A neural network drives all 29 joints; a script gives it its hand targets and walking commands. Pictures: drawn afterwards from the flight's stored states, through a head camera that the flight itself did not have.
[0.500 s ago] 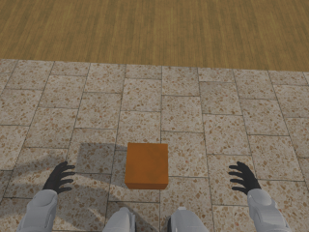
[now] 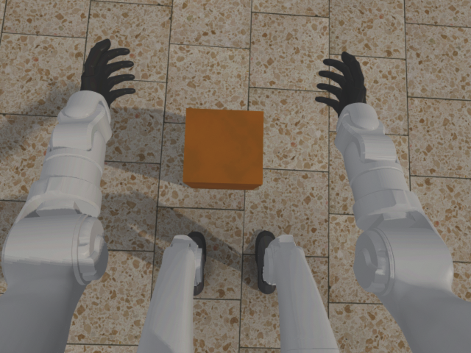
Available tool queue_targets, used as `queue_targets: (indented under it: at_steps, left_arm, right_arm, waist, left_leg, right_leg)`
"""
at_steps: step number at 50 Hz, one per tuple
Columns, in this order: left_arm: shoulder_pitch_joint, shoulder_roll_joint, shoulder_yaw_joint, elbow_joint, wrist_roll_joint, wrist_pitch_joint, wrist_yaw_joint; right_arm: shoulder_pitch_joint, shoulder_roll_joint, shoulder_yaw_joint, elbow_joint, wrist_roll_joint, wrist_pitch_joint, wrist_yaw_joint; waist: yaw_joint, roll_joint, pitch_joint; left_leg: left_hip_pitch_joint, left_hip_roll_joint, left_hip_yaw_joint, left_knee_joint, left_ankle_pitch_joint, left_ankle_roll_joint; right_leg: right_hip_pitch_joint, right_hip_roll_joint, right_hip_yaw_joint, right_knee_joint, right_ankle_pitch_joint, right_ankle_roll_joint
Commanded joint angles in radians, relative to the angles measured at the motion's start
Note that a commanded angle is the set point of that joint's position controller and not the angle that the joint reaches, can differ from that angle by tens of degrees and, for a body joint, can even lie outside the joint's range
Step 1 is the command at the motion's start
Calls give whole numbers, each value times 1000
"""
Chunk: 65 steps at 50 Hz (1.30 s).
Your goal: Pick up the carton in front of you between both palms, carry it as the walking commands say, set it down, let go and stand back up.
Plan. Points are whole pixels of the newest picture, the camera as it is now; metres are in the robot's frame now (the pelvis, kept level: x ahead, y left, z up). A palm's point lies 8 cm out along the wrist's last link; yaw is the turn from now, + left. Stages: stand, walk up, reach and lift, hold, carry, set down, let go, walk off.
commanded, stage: reach and lift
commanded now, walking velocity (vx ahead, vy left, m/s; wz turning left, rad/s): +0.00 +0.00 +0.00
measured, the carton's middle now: (223, 154) +0.49 +0.02 -0.51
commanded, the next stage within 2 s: none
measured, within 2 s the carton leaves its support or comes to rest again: leaves its support in 1.78 s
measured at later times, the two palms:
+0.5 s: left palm (142, 135) +0.49 +0.21 -0.31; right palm (308, 140) +0.48 -0.18 -0.31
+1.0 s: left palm (162, 147) +0.49 +0.20 -0.46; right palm (293, 146) +0.50 -0.18 -0.45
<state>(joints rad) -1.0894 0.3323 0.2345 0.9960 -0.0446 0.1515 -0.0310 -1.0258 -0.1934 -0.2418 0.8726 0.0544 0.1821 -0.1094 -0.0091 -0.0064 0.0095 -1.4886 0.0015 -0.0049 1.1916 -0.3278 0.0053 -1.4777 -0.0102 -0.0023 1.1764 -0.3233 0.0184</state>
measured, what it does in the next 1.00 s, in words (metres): lowers itself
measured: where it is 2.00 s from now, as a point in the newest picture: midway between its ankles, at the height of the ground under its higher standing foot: (231, 274)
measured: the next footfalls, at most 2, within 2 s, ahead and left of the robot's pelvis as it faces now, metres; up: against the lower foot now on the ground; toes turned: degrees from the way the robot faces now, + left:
none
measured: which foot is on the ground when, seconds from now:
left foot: down 0.00-1.00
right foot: down 0.00-1.00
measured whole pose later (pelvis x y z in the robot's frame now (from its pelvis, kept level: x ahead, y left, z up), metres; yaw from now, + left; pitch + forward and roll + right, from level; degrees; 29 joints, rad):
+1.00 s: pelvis -0.03 +0.00 -0.27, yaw -2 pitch +38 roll -2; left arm -1.38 0.43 -0.01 1.18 -0.29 -0.02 0.09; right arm -1.39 -0.34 -0.02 1.15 0.33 -0.01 -0.16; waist 0.00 -0.04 0.34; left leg -2.31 0.01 -0.02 2.17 -0.52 0.00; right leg -2.30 0.02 0.00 2.15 -0.51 0.03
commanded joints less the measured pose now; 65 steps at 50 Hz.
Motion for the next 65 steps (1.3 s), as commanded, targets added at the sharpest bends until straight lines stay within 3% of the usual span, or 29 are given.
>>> queue_targets:
  at_steps: [1,11,14,21,25,28,33,37,42,48,54,59,65]
  left_arm:
    - [-265,120,40,-47,29,-29,6]
    - [-157,18,94,-44,99,-126,31]
    - [-121,18,70,-65,70,-151,46]
    - [-128,94,-45,-177,-76,-173,82]
    - [-173,132,-78,-223,-125,-159,91]
    - [-220,158,-90,-197,-146,-143,97]
    - [-324,167,-115,-64,-169,-133,108]
    - [-413,181,-140,41,-183,-144,112]
    - [-500,207,-176,122,-209,-171,114]
    - [-540,226,-236,91,-246,-200,127]
    - [-491,182,-261,5,-256,-202,129]
    - [-451,143,-232,86,-221,-192,124]
    - [-455,130,-213,118,-193,-200,126]
  right_arm:
    - [-237,-102,-52,-57,-31,-30,-8]
    - [-146,-41,-123,-5,-104,-152,24]
    - [-118,-50,-97,-13,-74,-181,21]
    - [-116,-109,45,-111,69,-199,-12]
    - [-169,-138,88,-175,117,-181,-31]
    - [-219,-149,96,-168,134,-160,-46]
    - [-326,-153,98,-49,143,-144,-58]
    - [-414,-172,113,65,156,-155,-59]
    - [-509,-196,142,159,188,-185,-56]
    - [-502,-160,228,216,288,-211,-51]
    - [-444,-123,252,147,324,-223,-56]
    - [-427,-124,211,196,274,-223,-47]
    - [-445,-139,174,211,225,-234,-49]
  waist:
    - [1,43,-951]
    - [10,47,-920]
    - [15,43,-957]
    - [27,47,-1203]
    - [30,38,-1270]
    - [31,25,-1210]
    - [31,21,-992]
    - [27,20,-873]
    - [26,25,-823]
    - [54,46,-944]
    - [60,75,-1054]
    - [43,59,-832]
    - [29,47,-774]
  left_leg:
    - [456,-56,15,-145,1,-31]
    - [238,-58,-6,64,208,-32]
    - [167,-58,-13,175,297,-33]
    - [145,-49,-13,421,441,-38]
    - [106,-48,1,517,367,-37]
    - [9,-44,15,560,226,-37]
    - [-158,-24,17,613,-6,-30]
    - [-236,-9,6,664,-86,-25]
    - [-265,5,-7,733,-84,-25]
    - [-161,8,1,794,40,-23]
    - [-34,-8,4,817,149,-19]
    - [-166,-13,-21,795,82,-20]
    - [-227,-14,-26,777,46,-23]
  right_leg:
    - [402,72,-40,-107,-11,22]
    - [59,82,-35,89,131,28]
    - [-30,85,-37,197,200,31]
    - [-69,84,-42,436,330,29]
    - [-47,85,-46,537,284,27]
    - [-52,79,-47,587,185,24]
    - [-154,57,-37,643,-9,24]
    - [-203,43,-26,696,-74,21]
    - [-227,33,-16,767,-70,19]
    - [-190,45,-21,835,40,22]
    - [-200,68,-40,851,100,25]
    - [-342,64,-37,842,35,29]
    - [-361,63,-35,827,12,29]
